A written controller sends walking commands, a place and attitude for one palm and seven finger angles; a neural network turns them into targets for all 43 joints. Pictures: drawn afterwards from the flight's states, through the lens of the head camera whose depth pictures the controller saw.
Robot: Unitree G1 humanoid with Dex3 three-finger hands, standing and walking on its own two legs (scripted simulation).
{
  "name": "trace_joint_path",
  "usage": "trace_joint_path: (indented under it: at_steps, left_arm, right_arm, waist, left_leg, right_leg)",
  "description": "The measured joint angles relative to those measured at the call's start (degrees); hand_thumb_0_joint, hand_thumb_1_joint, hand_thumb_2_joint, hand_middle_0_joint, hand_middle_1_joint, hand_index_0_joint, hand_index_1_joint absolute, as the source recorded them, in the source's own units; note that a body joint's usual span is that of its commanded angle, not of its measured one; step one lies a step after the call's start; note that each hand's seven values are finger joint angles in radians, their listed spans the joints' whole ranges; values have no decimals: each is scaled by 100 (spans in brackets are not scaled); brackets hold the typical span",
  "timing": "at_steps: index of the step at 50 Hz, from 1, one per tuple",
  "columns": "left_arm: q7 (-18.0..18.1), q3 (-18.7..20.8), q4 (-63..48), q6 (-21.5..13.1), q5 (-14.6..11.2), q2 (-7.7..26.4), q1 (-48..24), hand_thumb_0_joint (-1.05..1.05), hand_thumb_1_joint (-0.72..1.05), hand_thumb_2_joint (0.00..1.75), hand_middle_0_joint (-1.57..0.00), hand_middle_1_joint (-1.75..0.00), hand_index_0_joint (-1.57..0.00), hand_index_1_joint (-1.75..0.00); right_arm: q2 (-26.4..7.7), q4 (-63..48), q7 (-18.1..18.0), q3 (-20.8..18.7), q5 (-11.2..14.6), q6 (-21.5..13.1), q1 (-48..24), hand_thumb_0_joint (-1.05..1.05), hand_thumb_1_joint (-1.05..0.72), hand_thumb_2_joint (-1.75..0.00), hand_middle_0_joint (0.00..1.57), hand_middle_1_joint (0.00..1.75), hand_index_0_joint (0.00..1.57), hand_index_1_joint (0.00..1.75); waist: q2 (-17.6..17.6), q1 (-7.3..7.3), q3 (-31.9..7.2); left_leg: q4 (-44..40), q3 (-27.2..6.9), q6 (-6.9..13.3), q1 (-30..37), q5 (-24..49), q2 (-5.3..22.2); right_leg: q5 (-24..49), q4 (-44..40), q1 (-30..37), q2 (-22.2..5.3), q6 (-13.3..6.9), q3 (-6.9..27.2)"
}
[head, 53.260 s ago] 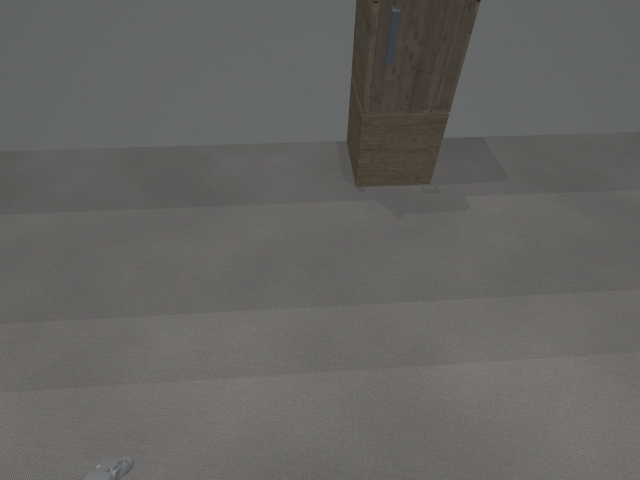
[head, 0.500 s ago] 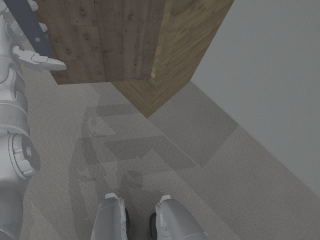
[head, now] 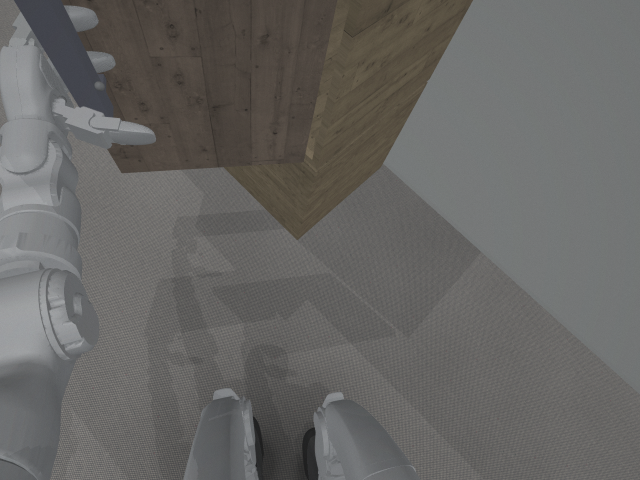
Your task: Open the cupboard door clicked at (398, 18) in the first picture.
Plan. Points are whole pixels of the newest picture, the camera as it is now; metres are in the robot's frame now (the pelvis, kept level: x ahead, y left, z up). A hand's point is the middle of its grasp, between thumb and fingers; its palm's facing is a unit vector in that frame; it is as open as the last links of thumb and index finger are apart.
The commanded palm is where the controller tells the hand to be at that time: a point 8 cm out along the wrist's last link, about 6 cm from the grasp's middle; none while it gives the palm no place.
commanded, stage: slide the fingers in behind the handle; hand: left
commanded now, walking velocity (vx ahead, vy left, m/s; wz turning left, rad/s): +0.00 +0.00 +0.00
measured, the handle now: (72, 44) +0.60 +0.22 +0.08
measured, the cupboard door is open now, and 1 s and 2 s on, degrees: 54 55 94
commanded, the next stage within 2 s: close the thumb around the handle in 0.08 s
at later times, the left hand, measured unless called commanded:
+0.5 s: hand (98, 86) +0.55 +0.19 +0.07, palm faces +0.09 -1.00 -0.01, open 11.1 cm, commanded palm +0.53 +0.21 +0.07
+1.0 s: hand (98, 86) +0.55 +0.20 +0.07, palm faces +0.09 -1.00 -0.01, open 6.0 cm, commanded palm +0.53 +0.22 +0.07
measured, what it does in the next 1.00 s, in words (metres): stands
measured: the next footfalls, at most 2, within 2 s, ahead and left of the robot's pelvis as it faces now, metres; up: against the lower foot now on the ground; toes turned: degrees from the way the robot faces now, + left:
none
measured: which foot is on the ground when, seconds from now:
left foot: down 0.00-1.00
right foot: down 0.00-1.00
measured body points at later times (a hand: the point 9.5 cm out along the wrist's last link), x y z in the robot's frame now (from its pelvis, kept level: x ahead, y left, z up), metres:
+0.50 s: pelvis +0.00 +0.00 +0.00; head +0.17 +0.04 +0.42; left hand +0.54 +0.25 +0.07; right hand -0.03 -0.26 -0.10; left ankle +0.04 +0.07 -0.62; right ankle -0.01 -0.10 -0.62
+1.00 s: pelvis +0.00 +0.00 +0.00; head +0.17 +0.04 +0.42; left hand +0.54 +0.25 +0.07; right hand -0.02 -0.27 -0.09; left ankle +0.04 +0.07 -0.62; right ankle -0.01 -0.10 -0.62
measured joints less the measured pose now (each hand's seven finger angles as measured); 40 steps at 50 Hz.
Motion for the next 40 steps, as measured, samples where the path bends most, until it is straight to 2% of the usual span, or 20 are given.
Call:
trace_joint_path:
  at_steps: [12, 17, 29, 37, 40]
  left_arm:
    - [61, -74, 120, 30, 27, -21, -2, -2, -49, 30, -30, -120, -30, -120]
    - [60, -52, 123, -9, 56, 35, -70, -2, -39, 34, -31, -121, -31, -121]
    - [114, -127, -53, 44, -22, -87, 88, -1, 16, 58, -34, -127, -33, -127]
    - [95, -104, 59, -25, -19, -53, 76, 0, 59, 76, -36, -132, -36, -131]
    - [82, -102, 37, -45, -23, -58, 77, 0, 68, 80, -37, -133, -37, -133]
  right_arm:
    - [-15, -5, 0, 2, 3, 28, 10, 1, -91, -90, 21, 30, 20, 30]
    - [-25, -23, -14, -1, -15, 8, -12, 1, -91, -90, 21, 30, 20, 30]
    - [-9, 22, 17, -39, -5, 45, 13, 1, -91, -90, 21, 30, 20, 30]
    - [-6, 26, 5, -23, -8, 16, -6, 1, -91, -90, 21, 30, 20, 30]
    - [-7, 28, 3, -31, -9, 11, -14, 1, -91, -90, 21, 30, 20, 30]
  waist:
    - [-7, -13, -27]
    - [-20, -44, -20]
    - [10, 36, -33]
    - [-6, 21, -43]
    - [-13, 26, -36]
  left_leg:
    - [-48, -13, 3, 90, 7, -11]
    - [-5, -23, 0, 11, 9, -11]
    - [-79, -16, -8, 96, 26, -21]
    - [-75, -23, -19, 124, 8, -20]
    - [-65, -27, -23, 117, 2, -20]
  right_leg:
    - [11, -62, 99, -3, 4, -5]
    - [6, -16, 22, -4, -1, -19]
    - [23, -83, 101, -9, -1, -4]
    - [4, -79, 128, -4, -14, -7]
    - [-4, -68, 123, -2, -19, -12]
